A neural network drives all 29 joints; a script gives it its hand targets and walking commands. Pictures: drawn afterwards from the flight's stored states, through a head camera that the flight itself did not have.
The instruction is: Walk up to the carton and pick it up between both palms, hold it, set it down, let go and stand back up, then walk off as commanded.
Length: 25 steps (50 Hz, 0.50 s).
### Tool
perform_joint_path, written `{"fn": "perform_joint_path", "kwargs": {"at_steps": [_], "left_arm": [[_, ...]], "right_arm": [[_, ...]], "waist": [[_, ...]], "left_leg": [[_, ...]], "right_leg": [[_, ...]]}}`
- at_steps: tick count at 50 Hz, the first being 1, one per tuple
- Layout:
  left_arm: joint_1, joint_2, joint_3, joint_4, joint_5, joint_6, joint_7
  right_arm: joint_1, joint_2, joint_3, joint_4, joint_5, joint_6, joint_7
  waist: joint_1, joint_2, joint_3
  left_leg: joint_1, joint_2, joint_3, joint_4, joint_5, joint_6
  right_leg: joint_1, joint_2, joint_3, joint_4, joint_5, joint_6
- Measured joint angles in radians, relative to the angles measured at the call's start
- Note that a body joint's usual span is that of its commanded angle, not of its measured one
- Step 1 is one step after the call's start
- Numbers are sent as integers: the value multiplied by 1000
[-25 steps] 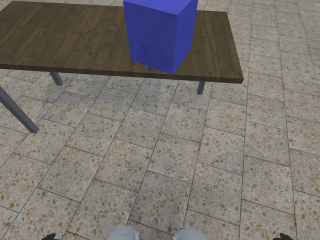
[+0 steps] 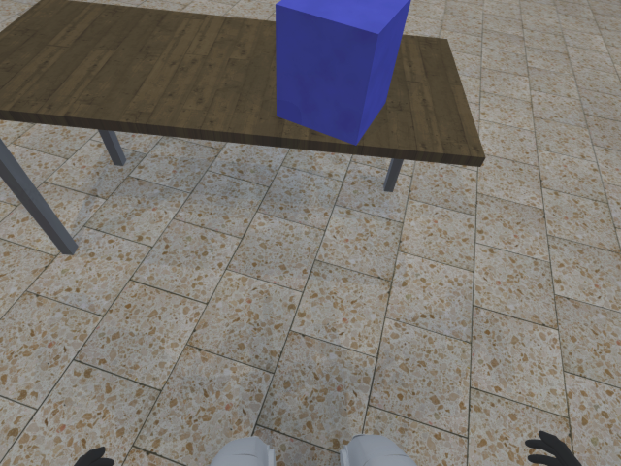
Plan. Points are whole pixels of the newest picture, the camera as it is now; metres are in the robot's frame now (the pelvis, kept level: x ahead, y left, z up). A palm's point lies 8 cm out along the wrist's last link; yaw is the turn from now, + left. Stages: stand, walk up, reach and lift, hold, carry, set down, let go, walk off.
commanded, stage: walk up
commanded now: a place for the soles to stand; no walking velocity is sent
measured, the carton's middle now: (339, 61) +0.90 -0.04 +0.04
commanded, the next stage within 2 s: none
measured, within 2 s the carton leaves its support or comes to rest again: neither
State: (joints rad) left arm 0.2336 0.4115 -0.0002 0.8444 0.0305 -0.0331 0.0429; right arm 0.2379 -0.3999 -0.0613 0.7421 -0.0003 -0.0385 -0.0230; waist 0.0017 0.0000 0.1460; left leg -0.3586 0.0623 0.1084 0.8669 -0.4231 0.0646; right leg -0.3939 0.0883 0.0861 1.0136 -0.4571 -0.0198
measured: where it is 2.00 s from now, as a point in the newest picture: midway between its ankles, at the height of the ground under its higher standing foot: outside the picture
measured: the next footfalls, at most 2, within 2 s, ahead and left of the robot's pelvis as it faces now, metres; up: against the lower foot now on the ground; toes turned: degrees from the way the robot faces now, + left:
right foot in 0.32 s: +0.06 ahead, -0.17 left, +0.00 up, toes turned +4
left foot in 1.70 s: +0.11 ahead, +0.06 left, +0.00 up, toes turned +1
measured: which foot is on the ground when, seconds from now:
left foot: down 0.00-1.00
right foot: up 0.00-0.30, down 0.32-1.00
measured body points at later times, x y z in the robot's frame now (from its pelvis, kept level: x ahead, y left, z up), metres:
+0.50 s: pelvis +0.00 -0.04 -0.01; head +0.02 -0.06 +0.44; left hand +0.06 +0.29 -0.11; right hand +0.10 -0.36 -0.12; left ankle +0.03 +0.06 -0.70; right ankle +0.04 -0.16 -0.70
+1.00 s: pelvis +0.02 -0.05 -0.01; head +0.05 -0.05 +0.44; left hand +0.13 +0.27 -0.12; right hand +0.12 -0.37 -0.11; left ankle +0.04 +0.06 -0.70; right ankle +0.02 -0.17 -0.70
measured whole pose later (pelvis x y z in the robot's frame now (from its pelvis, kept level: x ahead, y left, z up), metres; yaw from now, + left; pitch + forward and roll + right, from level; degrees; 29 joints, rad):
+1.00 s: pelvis +0.02 -0.05 -0.01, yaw -1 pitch -4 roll +0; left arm 0.14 0.40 0.00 0.93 0.03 -0.04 0.04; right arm 0.22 -0.40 -0.06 0.74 0.00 -0.02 -0.01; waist 0.00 0.02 0.15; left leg -0.37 0.05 0.09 0.89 -0.46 0.02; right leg -0.35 0.06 0.07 0.88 -0.47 -0.02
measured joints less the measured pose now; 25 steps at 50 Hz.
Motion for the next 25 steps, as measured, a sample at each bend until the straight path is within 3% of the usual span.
{"fn": "perform_joint_path", "kwargs": {"at_steps": [6, 12, 15, 20, 25], "left_arm": [[0, 0, 0, 65, 0, 2, -1], [1, 0, 0, 100, 0, 2, -3], [15, 2, 0, 103, 0, 1, -5], [28, -4, 0, 117, 0, 0, -5], [8, -4, 0, 105, 0, 0, -5]], "right_arm": [[0, 0, -2, 0, 0, 0, 1], [0, 0, -3, 0, 0, 7, 8], [-1, 0, -2, 0, 0, 24, 14], [-6, 0, -15, 0, 0, 62, 14], [-6, 0, -38, 0, 0, 65, 16]], "waist": [[0, -42, 0], [0, -48, 0], [1, -41, -4], [0, -1, 4], [0, 60, 4]], "left_leg": [[0, 8, 0, 0, 9, -7], [0, 10, 1, 0, 15, -18], [-3, 18, 3, 7, 12, -37], [-10, 11, -16, 51, -75, -43], [-10, -8, -16, 51, -78, -43]], "right_leg": [[0, -5, 0, 6, 0, 0], [1, -21, -11, -4, -2, 0], [37, -29, -22, -138, -2, 0], [42, -22, -31, -143, 48, 0], [40, -22, -29, -149, 47, 1]]}}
